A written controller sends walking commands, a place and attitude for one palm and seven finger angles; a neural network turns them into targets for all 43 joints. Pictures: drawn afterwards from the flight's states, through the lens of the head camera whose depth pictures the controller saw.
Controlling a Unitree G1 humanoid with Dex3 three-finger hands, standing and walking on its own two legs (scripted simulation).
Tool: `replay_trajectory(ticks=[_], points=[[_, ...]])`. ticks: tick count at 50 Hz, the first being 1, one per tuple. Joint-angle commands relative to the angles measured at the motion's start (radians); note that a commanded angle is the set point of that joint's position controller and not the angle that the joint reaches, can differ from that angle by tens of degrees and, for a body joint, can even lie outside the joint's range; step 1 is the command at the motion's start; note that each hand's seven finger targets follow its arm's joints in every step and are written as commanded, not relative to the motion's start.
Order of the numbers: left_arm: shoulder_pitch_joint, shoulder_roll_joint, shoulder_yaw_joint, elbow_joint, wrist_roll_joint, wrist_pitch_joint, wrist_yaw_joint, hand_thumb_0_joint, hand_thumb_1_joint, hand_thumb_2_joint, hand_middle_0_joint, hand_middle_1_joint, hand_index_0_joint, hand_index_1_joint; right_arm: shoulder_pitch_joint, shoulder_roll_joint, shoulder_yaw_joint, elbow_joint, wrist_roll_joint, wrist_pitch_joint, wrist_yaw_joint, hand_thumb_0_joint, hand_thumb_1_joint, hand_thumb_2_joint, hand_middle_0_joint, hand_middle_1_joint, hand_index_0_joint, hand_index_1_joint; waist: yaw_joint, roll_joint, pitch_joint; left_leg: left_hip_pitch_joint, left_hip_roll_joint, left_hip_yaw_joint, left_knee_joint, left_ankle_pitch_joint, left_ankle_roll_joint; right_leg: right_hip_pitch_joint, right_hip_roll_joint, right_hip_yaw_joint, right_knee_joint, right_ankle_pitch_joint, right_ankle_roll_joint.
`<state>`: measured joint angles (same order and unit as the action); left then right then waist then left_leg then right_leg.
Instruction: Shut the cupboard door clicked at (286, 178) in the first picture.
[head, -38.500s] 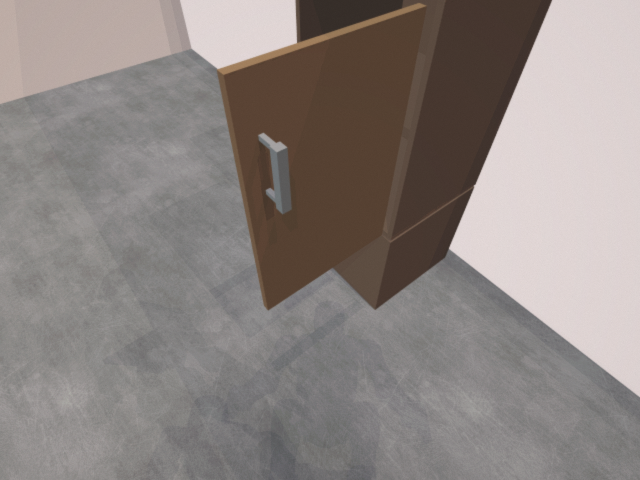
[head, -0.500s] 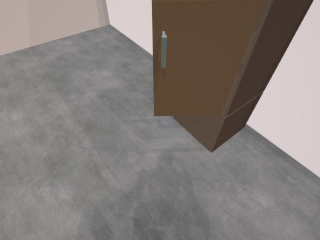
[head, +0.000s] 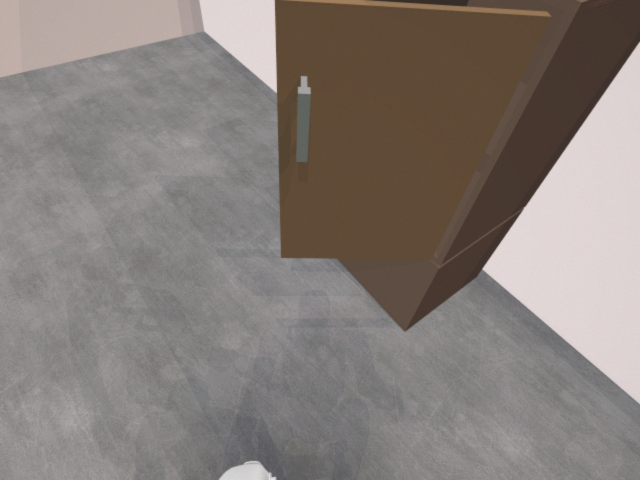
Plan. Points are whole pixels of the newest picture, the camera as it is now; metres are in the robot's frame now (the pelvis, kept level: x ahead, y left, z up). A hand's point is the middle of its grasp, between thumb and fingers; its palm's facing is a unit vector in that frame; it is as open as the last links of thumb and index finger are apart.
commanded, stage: take the last steps up to it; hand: left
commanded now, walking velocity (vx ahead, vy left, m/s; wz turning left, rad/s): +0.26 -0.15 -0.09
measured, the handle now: (302, 120) +0.63 +0.08 +0.10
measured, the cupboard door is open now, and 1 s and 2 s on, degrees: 55 55 55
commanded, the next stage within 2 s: come to a stop and stand still in 0.28 s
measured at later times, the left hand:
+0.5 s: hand (273, 393) +0.26 +0.08 -0.15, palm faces -0.08 -0.97 -0.24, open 7.3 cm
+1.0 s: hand (211, 427) +0.21 +0.17 -0.17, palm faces +0.06 -0.97 -0.22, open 7.3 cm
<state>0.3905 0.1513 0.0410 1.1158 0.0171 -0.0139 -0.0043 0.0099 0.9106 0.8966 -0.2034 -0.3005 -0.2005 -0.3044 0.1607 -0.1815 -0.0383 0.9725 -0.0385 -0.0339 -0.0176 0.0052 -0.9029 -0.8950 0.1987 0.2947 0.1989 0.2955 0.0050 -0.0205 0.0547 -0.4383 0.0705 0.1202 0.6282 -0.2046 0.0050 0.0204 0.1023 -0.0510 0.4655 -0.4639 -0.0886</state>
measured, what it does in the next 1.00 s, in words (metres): walks ahead: right foot, then left foot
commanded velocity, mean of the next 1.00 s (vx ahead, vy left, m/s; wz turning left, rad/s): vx -0.03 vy -0.01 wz -0.01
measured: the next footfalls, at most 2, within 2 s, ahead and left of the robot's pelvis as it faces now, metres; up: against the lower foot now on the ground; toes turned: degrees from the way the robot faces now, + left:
right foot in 0.40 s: +0.26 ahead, -0.22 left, +0.00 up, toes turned -9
left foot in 0.90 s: +0.19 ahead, +0.03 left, +0.00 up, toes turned +1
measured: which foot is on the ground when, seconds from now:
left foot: down 0.00-0.40, up 0.42-0.88, down 0.90-1.00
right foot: down 0.00-0.00, up 0.02-0.38, down 0.40-0.92, up 0.94-1.00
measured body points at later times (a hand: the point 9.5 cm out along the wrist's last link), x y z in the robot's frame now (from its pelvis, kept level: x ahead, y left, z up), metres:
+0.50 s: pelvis +0.17 -0.10 +0.01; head +0.21 -0.12 +0.46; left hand +0.27 +0.13 -0.13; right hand +0.13 -0.34 -0.16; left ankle +0.11 +0.05 -0.68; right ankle +0.22 -0.21 -0.72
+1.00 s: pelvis +0.18 -0.04 +0.01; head +0.21 +0.00 +0.46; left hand +0.21 +0.22 -0.16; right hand +0.28 -0.27 -0.11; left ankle +0.17 +0.07 -0.72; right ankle +0.19 -0.19 -0.69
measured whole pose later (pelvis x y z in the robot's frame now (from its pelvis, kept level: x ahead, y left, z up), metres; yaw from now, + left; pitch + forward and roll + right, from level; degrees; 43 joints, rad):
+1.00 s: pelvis +0.18 -0.04 +0.01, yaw -1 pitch +0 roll -1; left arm 0.23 0.25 0.06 1.01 0.02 0.06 0.03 0.01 0.91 0.90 -0.20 -0.30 -0.20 -0.30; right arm 0.13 -0.16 -0.01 0.96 -0.03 0.02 -0.02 0.00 -0.90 -0.89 0.20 0.29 0.20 0.30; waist 0.03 -0.07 0.06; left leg -0.25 0.02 0.01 0.58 -0.33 0.01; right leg -0.39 -0.05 0.00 0.78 -0.45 0.04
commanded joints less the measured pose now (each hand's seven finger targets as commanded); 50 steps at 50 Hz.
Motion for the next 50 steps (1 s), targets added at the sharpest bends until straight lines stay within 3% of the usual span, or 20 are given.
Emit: replay_trajectory(ticks=[1, 2, 4, 8, 14, 18, 19, 20, 21, 22, 23, 25, 30, 36, 43, 44, 45, 46, 47, 50], points=[[-0.024, 0.142, 0.019, -0.112, -0.007, -0.018, -0.003, 0.000, 0.900, 0.900, -0.200, -0.300, -0.200, -0.300, 0.420, -0.298, -0.064, 0.066, -0.001, -0.010, -0.038, 0.000, -0.900, -0.900, 0.200, 0.300, 0.200, 0.300, -0.156, 0.212, -0.238, 0.639, 0.486, -0.694, -0.313, 0.169, 0.240, -0.590, -0.059, 0.115, 0.837, -0.085, 0.018], [-0.066, 0.142, 0.028, -0.118, 0.008, -0.012, -0.004, 0.000, 0.900, 0.900, -0.200, -0.300, -0.200, -0.300, 0.324, -0.261, -0.057, 0.045, 0.001, -0.004, -0.034, 0.000, -0.900, -0.900, 0.200, 0.300, 0.200, 0.300, -0.115, 0.109, -0.098, 0.459, 0.450, -0.591, -0.356, 0.010, 0.228, -0.618, -0.115, 0.128, 0.867, -0.040, 0.022], [-0.106, 0.111, 0.038, -0.122, 0.021, 0.007, -0.021, 0.000, 0.900, 0.900, -0.200, -0.300, -0.200, -0.300, 0.195, -0.177, -0.038, 0.010, 0.002, -0.013, -0.037, 0.000, -0.900, -0.900, 0.200, 0.300, 0.200, 0.300, -0.059, 0.134, 0.063, 0.208, 0.380, -0.456, -0.435, -0.137, 0.161, -0.615, -0.177, 0.124, 0.838, 0.092, 0.051], [-0.058, 0.069, 0.038, -0.120, 0.017, 0.037, -0.035, 0.000, 0.900, 0.900, -0.200, -0.300, -0.200, -0.300, 0.146, -0.161, -0.037, 0.008, 0.002, -0.025, -0.028, 0.000, -0.900, -0.900, 0.200, 0.300, 0.200, 0.300, 0.000, 0.148, 0.032, 0.154, 0.272, -0.172, -0.434, -0.029, 0.121, -0.538, -0.203, 0.067, 0.614, 0.187, 0.086], [-0.147, 0.075, 0.029, -0.152, 0.011, 0.025, -0.036, 0.000, 0.900, 0.900, -0.200, -0.300, -0.200, -0.300, 0.153, -0.181, -0.061, 0.013, 0.003, -0.001, -0.005, 0.000, -0.900, -0.900, 0.200, 0.300, 0.200, 0.300, -0.019, 0.149, 0.023, 0.146, 0.221, -0.074, -0.390, -0.064, 0.110, -0.416, -0.172, -0.042, 0.256, 0.291, 0.115], [-0.049, 0.130, 0.040, -0.122, 0.013, 0.004, -0.030, 0.000, 0.900, 0.900, -0.200, -0.300, -0.200, -0.300, 0.150, -0.178, -0.064, 0.019, 0.005, 0.014, 0.005, 0.000, -0.900, -0.900, 0.200, 0.300, 0.200, 0.300, 0.028, 0.101, -0.042, 0.120, 0.167, -0.028, -0.198, -0.117, 0.047, -0.186, -0.125, -0.074, 0.073, 0.307, 0.104], [0.027, 0.174, 0.049, -0.098, 0.015, -0.011, -0.022, 0.000, 0.900, 0.900, -0.200, -0.300, -0.200, -0.300, 0.158, -0.144, -0.056, 0.021, 0.010, 0.015, 0.010, 0.000, -0.900, -0.900, 0.200, 0.300, 0.200, 0.300, 0.067, -0.015, -0.070, 0.051, 0.094, 0.033, -0.033, -0.173, 0.012, -0.078, -0.182, 0.012, -0.010, 0.269, 0.082], [0.070, 0.264, 0.061, -0.080, 0.020, -0.027, -0.002, 0.000, 0.900, 0.900, -0.200, -0.300, -0.200, -0.300, 0.185, -0.039, -0.030, 0.008, 0.017, 0.020, 0.017, 0.000, -0.900, -0.900, 0.200, 0.300, 0.200, 0.300, 0.077, -0.292, -0.071, -0.125, -0.044, 0.077, 0.217, -0.399, -0.026, 0.001, -0.393, 0.302, -0.137, 0.343, 0.007], [0.068, 0.276, 0.050, -0.084, 0.004, -0.031, 0.010, 0.000, 0.900, 0.900, -0.200, -0.300, -0.200, -0.300, 0.179, -0.042, -0.020, -0.005, 0.027, 0.031, 0.009, 0.000, -0.900, -0.900, 0.200, 0.300, 0.200, 0.300, 0.065, -0.253, -0.116, -0.042, -0.017, -0.043, 0.341, -0.484, -0.015, -0.089, -0.502, 0.389, -0.213, 0.484, -0.047], [-0.014, 0.241, 0.033, -0.102, 0.005, -0.030, 0.017, 0.000, 0.900, 0.900, -0.200, -0.300, -0.200, -0.300, 0.184, -0.027, -0.013, 0.006, 0.028, 0.030, 0.006, 0.000, -0.900, -0.900, 0.200, 0.300, 0.200, 0.300, 0.026, -0.096, -0.073, -0.009, 0.004, -0.092, 0.348, -0.408, -0.015, -0.148, -0.480, 0.322, -0.195, 0.637, -0.061], [-0.080, 0.229, 0.028, -0.099, 0.010, -0.045, 0.024, 0.000, 0.900, 0.900, -0.200, -0.300, -0.200, -0.300, 0.241, -0.030, -0.009, 0.038, 0.030, 0.034, -0.001, 0.000, -0.900, -0.900, 0.200, 0.300, 0.200, 0.300, -0.013, -0.248, -0.133, 0.008, 0.008, -0.106, 0.368, -0.367, -0.025, -0.117, -0.462, 0.324, -0.144, 0.897, -0.039], [-0.127, 0.195, 0.022, -0.116, 0.006, -0.031, 0.043, 0.000, 0.900, 0.900, -0.200, -0.300, -0.200, -0.300, 0.235, -0.074, -0.017, 0.065, 0.045, 0.044, -0.009, 0.000, -0.900, -0.900, 0.200, 0.300, 0.200, 0.300, -0.008, -0.234, -0.173, 0.035, 0.012, -0.136, 0.366, -0.345, -0.037, -0.083, -0.457, 0.221, -0.049, 1.190, -0.077], [-0.089, 0.221, 0.050, -0.111, 0.005, -0.006, 0.065, 0.000, 0.900, 0.900, -0.200, -0.300, -0.200, -0.300, 0.097, -0.094, -0.030, 0.017, 0.028, 0.095, -0.001, 0.000, -0.900, -0.900, 0.200, 0.300, 0.200, 0.300, 0.035, -0.024, -0.151, -0.076, -0.058, -0.157, 0.504, -0.286, -0.069, -0.057, -0.514, 0.207, -0.055, 1.228, -0.114], [-0.157, 0.221, 0.048, -0.151, 0.013, 0.007, 0.070, 0.000, 0.900, 0.900, -0.200, -0.300, -0.200, -0.300, 0.036, -0.099, -0.042, -0.036, 0.022, 0.119, 0.016, 0.000, -0.900, -0.900, 0.200, 0.300, 0.200, 0.300, 0.006, -0.113, -0.110, -0.065, -0.055, -0.182, 0.502, -0.211, -0.075, -0.181, -0.492, 0.144, -0.103, 0.918, -0.113], [-0.179, 0.234, 0.048, -0.173, 0.017, 0.029, 0.044, 0.000, 0.900, 0.900, -0.200, -0.300, -0.200, -0.300, 0.105, -0.090, -0.026, -0.023, 0.034, 0.064, 0.012, 0.000, -0.900, -0.900, 0.200, 0.300, 0.200, 0.300, -0.030, -0.205, -0.150, 0.270, -0.078, -0.067, -0.134, -0.008, -0.050, -0.261, -0.353, 0.090, 0.009, 0.553, -0.008], [-0.156, 0.197, 0.036, -0.172, 0.007, 0.034, 0.041, 0.000, 0.900, 0.900, -0.200, -0.300, -0.200, -0.300, 0.127, -0.131, -0.029, -0.014, 0.034, 0.049, 0.011, 0.000, -0.900, -0.900, 0.200, 0.300, 0.200, 0.300, -0.034, -0.091, -0.177, 0.375, -0.020, -0.116, -0.239, 0.089, -0.044, -0.318, -0.294, 0.056, 0.098, 0.414, 0.045], [-0.110, 0.133, 0.019, -0.180, -0.001, 0.043, 0.038, 0.000, 0.900, 0.900, -0.200, -0.300, -0.200, -0.300, 0.106, -0.215, -0.045, -0.028, 0.025, 0.037, 0.008, 0.000, -0.900, -0.900, 0.200, 0.300, 0.200, 0.300, -0.018, 0.192, -0.163, 0.379, 0.187, -0.352, -0.303, 0.240, 0.013, -0.431, -0.183, -0.007, 0.203, 0.075, 0.113], [-0.123, 0.113, 0.013, -0.188, -0.003, 0.050, 0.044, 0.000, 0.900, 0.900, -0.200, -0.300, -0.200, -0.300, 0.073, -0.255, -0.047, -0.050, 0.016, 0.043, -0.002, 0.000, -0.900, -0.900, 0.200, 0.300, 0.200, 0.300, -0.029, 0.293, -0.115, 0.251, 0.310, -0.454, -0.330, 0.400, 0.113, -0.423, -0.137, 0.035, 0.314, -0.126, 0.129], [-0.148, 0.127, 0.015, -0.190, -0.001, 0.057, 0.043, 0.000, 0.900, 0.900, -0.200, -0.300, -0.200, -0.300, 0.040, -0.240, -0.032, -0.059, 0.005, 0.047, -0.007, 0.000, -0.900, -0.900, 0.200, 0.300, 0.200, 0.300, -0.027, 0.197, -0.063, 0.125, 0.319, -0.404, -0.350, 0.278, 0.159, -0.361, -0.151, 0.084, 0.384, -0.107, 0.116], [-0.123, 0.152, 0.029, -0.146, 0.002, 0.069, 0.025, 0.000, 0.900, 0.900, -0.200, -0.300, -0.200, -0.300, 0.027, -0.197, -0.019, -0.044, 0.005, 0.039, -0.036, 0.000, -0.900, -0.900, 0.200, 0.300, 0.200, 0.300, -0.006, 0.227, -0.004, 0.203, 0.234, -0.335, -0.312, 0.465, 0.112, -0.459, -0.121, 0.129, 0.532, 0.016, 0.121]])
